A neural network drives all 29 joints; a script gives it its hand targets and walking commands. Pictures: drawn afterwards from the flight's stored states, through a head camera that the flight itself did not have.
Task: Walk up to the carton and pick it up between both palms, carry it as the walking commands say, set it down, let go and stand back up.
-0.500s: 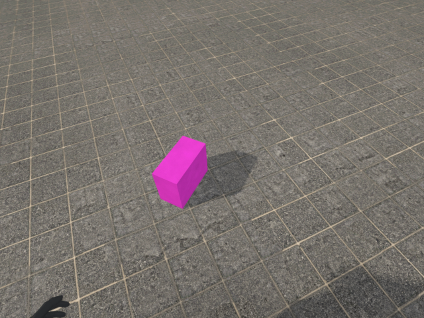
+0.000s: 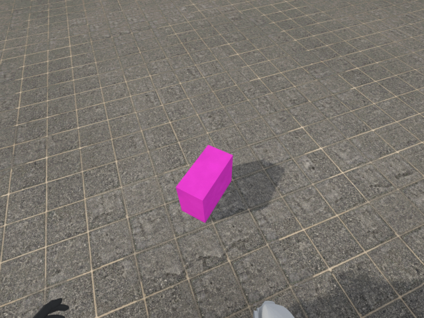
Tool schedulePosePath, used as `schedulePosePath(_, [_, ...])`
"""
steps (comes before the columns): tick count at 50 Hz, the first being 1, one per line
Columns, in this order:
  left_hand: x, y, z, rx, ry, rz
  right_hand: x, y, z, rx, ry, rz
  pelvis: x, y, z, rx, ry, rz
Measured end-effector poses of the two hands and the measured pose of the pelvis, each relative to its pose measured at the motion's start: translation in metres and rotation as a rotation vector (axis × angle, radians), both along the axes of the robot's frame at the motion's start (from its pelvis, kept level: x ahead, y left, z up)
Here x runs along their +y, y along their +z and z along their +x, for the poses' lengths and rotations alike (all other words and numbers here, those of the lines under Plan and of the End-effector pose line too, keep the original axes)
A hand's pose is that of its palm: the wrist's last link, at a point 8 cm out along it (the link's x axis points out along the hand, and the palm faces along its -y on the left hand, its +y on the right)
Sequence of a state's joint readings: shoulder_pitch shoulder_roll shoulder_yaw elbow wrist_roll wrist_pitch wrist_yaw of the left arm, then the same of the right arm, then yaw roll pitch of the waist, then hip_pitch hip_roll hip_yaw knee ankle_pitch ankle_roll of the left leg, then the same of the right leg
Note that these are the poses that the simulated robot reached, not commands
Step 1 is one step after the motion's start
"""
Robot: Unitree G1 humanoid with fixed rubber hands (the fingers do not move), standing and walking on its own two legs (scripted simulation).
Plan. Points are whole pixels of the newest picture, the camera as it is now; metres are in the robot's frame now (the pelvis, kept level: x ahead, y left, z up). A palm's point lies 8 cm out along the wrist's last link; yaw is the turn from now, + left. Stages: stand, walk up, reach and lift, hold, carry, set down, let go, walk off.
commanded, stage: walk up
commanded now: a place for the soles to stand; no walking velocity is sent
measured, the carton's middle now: (206, 183) +0.80 +0.04 -0.64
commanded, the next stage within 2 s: none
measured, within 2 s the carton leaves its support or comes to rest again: neither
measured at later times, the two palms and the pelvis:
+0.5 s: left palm out of the picture +0.19 +0.42 -0.06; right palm (360, 313) +0.15 -0.25 -0.09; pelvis +0.10 +0.07 +0.00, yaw +5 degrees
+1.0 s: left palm out of the picture +0.25 +0.48 -0.07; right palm (307, 245) +0.28 -0.19 -0.09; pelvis +0.19 +0.13 -0.01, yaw +7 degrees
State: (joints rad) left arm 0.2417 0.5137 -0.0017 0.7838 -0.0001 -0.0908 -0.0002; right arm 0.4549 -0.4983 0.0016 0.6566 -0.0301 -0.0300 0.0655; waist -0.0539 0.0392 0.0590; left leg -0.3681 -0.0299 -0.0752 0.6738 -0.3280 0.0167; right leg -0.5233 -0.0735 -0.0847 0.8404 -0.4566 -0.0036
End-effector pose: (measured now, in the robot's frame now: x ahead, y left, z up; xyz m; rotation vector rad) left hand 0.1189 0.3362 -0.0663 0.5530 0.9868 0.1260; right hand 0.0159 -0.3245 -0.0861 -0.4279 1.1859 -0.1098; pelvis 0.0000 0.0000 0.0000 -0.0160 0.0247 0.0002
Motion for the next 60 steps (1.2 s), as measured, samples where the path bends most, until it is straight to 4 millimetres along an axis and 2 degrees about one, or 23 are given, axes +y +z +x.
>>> schedulePosePath(2, [0.000, 0.001, 0.008, -0.017, 0.005, 0.010, -0.001, -0.008, 0.011, -0.006, 0.005, 0.008, -0.002, -0.005, 0.009, -0.002, 0.007, 0.011])
schedulePosePath(5, [0.005, 0.001, 0.011, -0.053, 0.035, 0.027, 0.004, -0.018, 0.045, -0.059, 0.035, 0.022, -0.001, -0.012, 0.021, -0.060, 0.020, 0.008])
schedulePosePath(10, [0.028, 0.018, 0.019, -0.118, 0.087, 0.041, 0.022, -0.005, 0.116, -0.182, 0.104, 0.025, 0.016, -0.005, 0.044, -0.108, 0.044, 0.011])
schedulePosePath(14, [0.051, 0.014, 0.031, -0.120, 0.105, 0.028, 0.035, 0.006, 0.149, -0.198, 0.147, -0.011, 0.038, -0.006, 0.060, -0.085, 0.061, 0.001])
schedulePosePath(16, [0.065, 0.003, 0.038, -0.104, 0.109, 0.016, 0.041, 0.004, 0.152, -0.174, 0.158, -0.039, 0.052, -0.012, 0.069, -0.059, 0.069, -0.012])
schedulePosePath(18, [0.072, -0.006, 0.042, -0.062, 0.110, 0.007, 0.049, 0.001, 0.146, -0.136, 0.144, -0.046, 0.061, -0.014, 0.075, -0.066, 0.074, -0.014])
schedulePosePath(22, [0.079, -0.001, 0.061, -0.019, 0.097, 0.004, 0.063, 0.002, 0.133, -0.057, 0.102, -0.026, 0.070, -0.004, 0.091, -0.022, 0.078, -0.015])
schedulePosePath(27, [0.080, 0.004, 0.085, 0.008, 0.084, 0.014, 0.071, -0.002, 0.136, -0.002, 0.075, 0.003, 0.071, 0.000, 0.113, 0.011, 0.084, -0.003])
schedulePosePath(30, [0.077, 0.003, 0.098, -0.015, 0.083, 0.024, 0.070, -0.013, 0.152, -0.004, 0.081, 0.015, 0.067, -0.006, 0.127, 0.007, 0.090, 0.009])
schedulePosePath(32, [0.079, 0.000, 0.098, -0.033, 0.105, 0.030, 0.073, -0.019, 0.173, -0.035, 0.100, 0.023, 0.067, -0.011, 0.135, -0.045, 0.093, 0.009])
schedulePosePath(37, [0.096, 0.012, 0.097, -0.092, 0.170, 0.040, 0.092, -0.008, 0.243, -0.165, 0.174, 0.027, 0.079, -0.007, 0.155, -0.114, 0.111, 0.013])
schedulePosePath(41, [0.116, 0.008, 0.104, -0.099, 0.190, 0.030, 0.106, 0.002, 0.281, -0.205, 0.218, -0.003, 0.098, -0.008, 0.168, -0.113, 0.121, 0.003])
schedulePosePath(43, [0.129, 0.000, 0.111, -0.092, 0.195, 0.019, 0.111, 0.003, 0.286, -0.189, 0.228, -0.032, 0.111, -0.013, 0.176, -0.084, 0.127, -0.011])
schedulePosePath(45, [0.137, -0.011, 0.116, -0.056, 0.186, 0.010, 0.115, 0.000, 0.280, -0.157, 0.218, -0.050, 0.122, -0.018, 0.180, -0.089, 0.125, -0.011])
schedulePosePath(49, [0.144, -0.009, 0.130, -0.010, 0.171, 0.003, 0.128, -0.001, 0.263, -0.080, 0.174, -0.034, 0.130, -0.009, 0.191, -0.059, 0.124, -0.019])
schedulePosePath(52, [0.145, -0.007, 0.138, 0.023, 0.162, 0.007, 0.135, -0.004, 0.260, -0.042, 0.154, -0.014, 0.132, -0.006, 0.199, -0.036, 0.128, -0.015])
schedulePosePath(56, [0.143, -0.006, 0.150, 0.029, 0.165, 0.017, 0.137, -0.011, 0.273, -0.035, 0.149, 0.006, 0.128, -0.008, 0.212, -0.021, 0.129, -0.005])
schedulePosePath(60, [0.143, -0.012, 0.157, -0.005, 0.192, 0.034, 0.137, -0.026, 0.304, -0.072, 0.165, 0.003, 0.126, -0.020, 0.226, -0.054, 0.133, 0.002])
